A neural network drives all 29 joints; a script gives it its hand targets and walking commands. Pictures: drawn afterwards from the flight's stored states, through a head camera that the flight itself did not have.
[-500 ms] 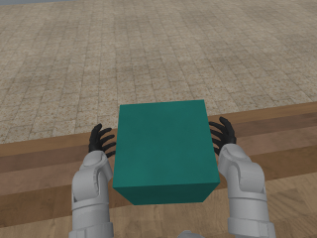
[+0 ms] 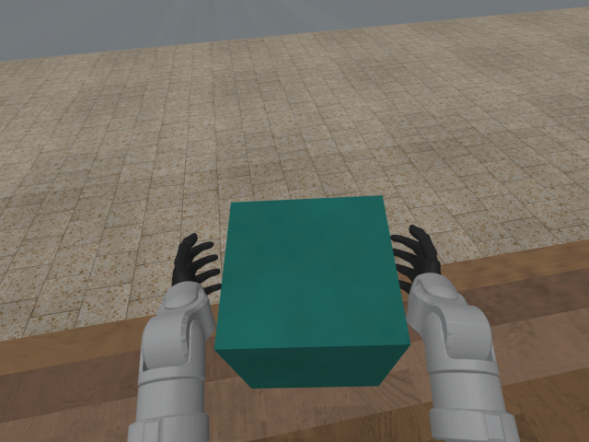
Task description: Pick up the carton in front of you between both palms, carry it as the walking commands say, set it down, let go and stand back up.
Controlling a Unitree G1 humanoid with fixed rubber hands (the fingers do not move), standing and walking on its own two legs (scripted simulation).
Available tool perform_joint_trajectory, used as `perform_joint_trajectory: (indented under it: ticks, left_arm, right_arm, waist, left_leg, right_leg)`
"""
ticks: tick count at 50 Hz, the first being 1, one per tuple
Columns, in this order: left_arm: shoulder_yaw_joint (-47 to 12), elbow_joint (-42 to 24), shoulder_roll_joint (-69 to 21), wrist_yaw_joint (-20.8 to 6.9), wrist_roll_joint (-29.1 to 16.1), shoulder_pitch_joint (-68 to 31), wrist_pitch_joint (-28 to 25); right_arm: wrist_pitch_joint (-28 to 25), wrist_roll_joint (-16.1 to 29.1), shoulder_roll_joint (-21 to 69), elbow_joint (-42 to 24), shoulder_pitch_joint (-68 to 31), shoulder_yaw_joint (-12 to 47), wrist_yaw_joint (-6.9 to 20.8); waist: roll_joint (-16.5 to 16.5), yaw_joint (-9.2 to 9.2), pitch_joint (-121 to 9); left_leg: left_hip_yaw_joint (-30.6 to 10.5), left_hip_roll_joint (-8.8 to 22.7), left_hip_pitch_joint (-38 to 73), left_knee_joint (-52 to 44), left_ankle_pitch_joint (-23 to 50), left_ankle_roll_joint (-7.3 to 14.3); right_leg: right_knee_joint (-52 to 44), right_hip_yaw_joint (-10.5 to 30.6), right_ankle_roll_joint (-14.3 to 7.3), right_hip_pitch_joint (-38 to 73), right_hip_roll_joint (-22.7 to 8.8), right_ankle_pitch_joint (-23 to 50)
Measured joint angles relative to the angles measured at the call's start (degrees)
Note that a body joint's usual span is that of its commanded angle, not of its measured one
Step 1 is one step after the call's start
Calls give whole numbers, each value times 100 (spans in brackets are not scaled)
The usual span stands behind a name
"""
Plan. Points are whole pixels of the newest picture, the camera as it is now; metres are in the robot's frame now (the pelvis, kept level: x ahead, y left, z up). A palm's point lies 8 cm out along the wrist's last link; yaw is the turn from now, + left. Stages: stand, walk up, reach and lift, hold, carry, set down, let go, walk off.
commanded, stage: carry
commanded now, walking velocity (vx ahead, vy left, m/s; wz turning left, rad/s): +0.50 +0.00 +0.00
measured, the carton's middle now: (310, 301) +0.34 -0.03 +0.02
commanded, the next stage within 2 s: none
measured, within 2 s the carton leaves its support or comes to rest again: neither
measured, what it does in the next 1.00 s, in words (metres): goes down: right foot 0.14 m lower, then left foot 0.14 m lower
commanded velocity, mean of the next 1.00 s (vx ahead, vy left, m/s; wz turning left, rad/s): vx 0.50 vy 0.00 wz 0.00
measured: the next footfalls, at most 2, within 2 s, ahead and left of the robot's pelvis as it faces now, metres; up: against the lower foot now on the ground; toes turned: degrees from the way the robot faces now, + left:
right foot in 0.32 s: +0.37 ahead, -0.05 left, -0.14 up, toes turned +1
left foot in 0.68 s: +0.66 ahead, +0.11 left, -0.27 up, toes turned +2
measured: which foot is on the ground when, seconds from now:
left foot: down 0.00-0.30, up 0.32-0.66, down 0.68-1.00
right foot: up 0.00-0.30, down 0.32-0.68, up 0.70-1.00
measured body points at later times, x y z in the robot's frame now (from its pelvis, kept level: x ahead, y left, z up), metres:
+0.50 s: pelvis +0.37 +0.00 -0.16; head +0.37 +0.02 +0.29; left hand +0.67 +0.19 -0.11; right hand +0.71 -0.13 -0.11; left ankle +0.42 +0.14 -0.80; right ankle +0.33 -0.05 -0.84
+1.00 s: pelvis +0.75 +0.05 -0.33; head +0.76 +0.06 +0.12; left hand +1.07 +0.20 -0.29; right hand +1.06 -0.11 -0.28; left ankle +0.62 +0.11 -0.97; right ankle +0.91 -0.06 -1.02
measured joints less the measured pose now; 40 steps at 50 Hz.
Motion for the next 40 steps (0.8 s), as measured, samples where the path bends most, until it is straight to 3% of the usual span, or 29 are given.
perform_joint_trajectory:
  ticks: [3,4,7,12,14,15,16,18,19,21,23,26,28,30,31,33,34,35,37,39,40]
  left_arm:
    - [206,160,-81,9,21,57,79]
    - [255,190,-109,-19,16,81,93]
    - [320,188,-167,-116,4,173,35]
    - [239,-119,-91,-145,27,238,-115]
    - [153,-158,-96,-135,41,204,-161]
    - [81,-117,-117,-134,56,129,-142]
    - [0,-65,-168,-132,64,37,-109]
    - [-163,-9,-169,-92,-17,-94,-47]
    - [-245,3,-125,-70,-96,-111,-1]
    - [-373,-10,-30,-53,-309,-53,120]
    - [-397,59,-20,-42,-425,16,203]
    - [-305,240,-110,-40,-432,30,175]
    - [-292,283,-169,-78,-421,11,81]
    - [-299,258,-222,-116,-386,0,-20]
    - [-289,218,-226,-142,-358,8,-60]
    - [-211,105,-175,-159,-256,91,-143]
    - [-134,39,-131,-144,-197,153,-184]
    - [-64,30,-71,-124,-130,137,-228]
    - [36,212,6,-67,-5,40,-293]
    - [184,323,-24,-7,54,80,-274]
    - [236,362,-51,3,64,100,-260]
  right_arm:
    - [92,112,41,147,76,3,-47]
    - [84,109,77,198,98,-35,-47]
    - [1,107,155,276,119,-124,-19]
    - [-286,139,224,178,105,-78,23]
    - [-316,142,189,22,171,-72,56]
    - [-309,132,152,-79,252,-108,80]
    - [-298,102,85,-178,321,-169,85]
    - [-348,-51,-33,-87,236,-290,61]
    - [-364,-129,-64,19,164,-339,37]
    - [-361,-218,-55,216,108,-428,-1]
    - [-317,-285,23,340,152,-560,-2]
    - [-280,-287,96,399,225,-703,74]
    - [-321,-246,79,316,299,-711,107]
    - [-369,-187,20,198,375,-645,111]
    - [-387,-168,0,156,389,-582,109]
    - [-383,-118,-4,158,319,-388,95]
    - [-345,-126,18,179,227,-278,93]
    - [-312,-136,40,192,128,-192,82]
    - [-267,-10,35,231,38,31,33]
    - [-199,86,14,310,4,113,-81]
    - [-185,128,5,361,10,123,-120]
  waist:
    - [-64,-74,43]
    - [-103,-73,83]
    - [-148,-60,228]
    - [-297,-75,413]
    - [-319,103,408]
    - [-378,284,387]
    - [-406,508,331]
    - [-331,851,226]
    - [-274,985,204]
    - [-198,1159,206]
    - [-177,1214,234]
    - [-96,1215,296]
    - [-5,1179,345]
    - [99,1090,344]
    - [116,1009,320]
    - [128,689,262]
    - [178,454,208]
    - [166,216,141]
    - [-11,-79,94]
    - [-8,-230,53]
    - [-29,-269,70]
  left_leg:
    - [33,-97,68,580,-885,29]
    - [34,-109,136,658,-994,-77]
    - [-22,-161,386,914,-1548,7]
    - [-133,-226,917,1592,-2620,28]
    - [49,-126,1046,2322,-2240,-38]
    - [202,-52,935,3091,-1981,-89]
    - [256,14,716,3992,-1577,-257]
    - [-60,52,74,5051,-1547,-498]
    - [-279,100,-267,5099,-1482,-532]
    - [-717,219,-880,4609,-1259,-611]
    - [-927,393,-1286,3547,-914,-709]
    - [-920,659,-1685,2197,917,-657]
    - [-848,725,-1613,947,2275,-628]
    - [-683,676,-1323,-120,3154,-601]
    - [-527,622,-1145,-369,3458,-554]
    - [-166,467,-519,-786,3517,-438]
    - [-47,410,-101,-1021,3147,-397]
    - [-2,330,59,-980,2123,-285]
    - [146,116,-104,-252,777,7]
    - [81,-14,-115,233,-368,-33]
    - [86,-35,-118,428,-541,-167]
  right_leg:
    - [-1228,154,104,-748,-167,646]
    - [-1746,151,142,-921,-242,878]
    - [-2809,72,55,-1322,-368,2295]
    - [-5485,-304,-49,-835,-245,5003]
    - [-5807,-640,-148,-342,-86,5336]
    - [-5975,-788,-262,54,-26,5294]
    - [-6066,-850,-446,452,47,4624]
    - [-5759,-646,-537,717,334,2199]
    - [-5519,-594,-534,706,462,1483]
    - [-4950,-637,-550,595,585,1162]
    - [-4582,-630,-594,661,598,755]
    - [-4135,-511,-508,825,559,105]
    - [-3813,-417,-438,981,518,-368]
    - [-3484,-367,-366,1185,466,-895]
    - [-3259,-375,-338,1286,407,-1174]
    - [-2375,-496,-302,1359,209,-815]
    - [-1587,-560,-329,1238,139,-562]
    - [-768,-518,-251,981,100,-440]
    - [47,-128,-115,379,114,-215]
    - [-162,117,-56,-257,110,98]
    - [-559,169,-8,-529,32,318]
